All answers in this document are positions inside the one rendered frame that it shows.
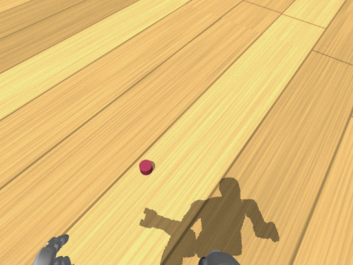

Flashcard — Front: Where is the tin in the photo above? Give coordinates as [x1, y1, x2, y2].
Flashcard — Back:
[139, 160, 153, 175]

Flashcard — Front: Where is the left robot hand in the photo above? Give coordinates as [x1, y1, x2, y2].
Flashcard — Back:
[32, 234, 74, 265]

